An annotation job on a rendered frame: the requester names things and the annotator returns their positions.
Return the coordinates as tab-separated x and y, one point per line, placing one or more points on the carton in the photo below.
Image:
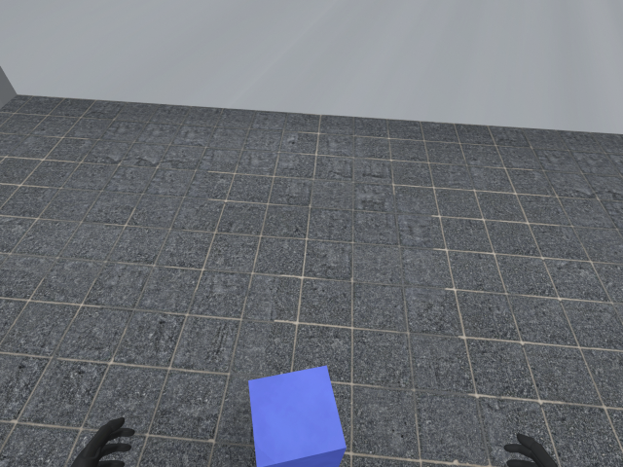
295	420

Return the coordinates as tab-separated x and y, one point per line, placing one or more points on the right robot hand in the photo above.
532	449

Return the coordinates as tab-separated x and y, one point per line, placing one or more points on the left robot hand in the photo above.
96	447

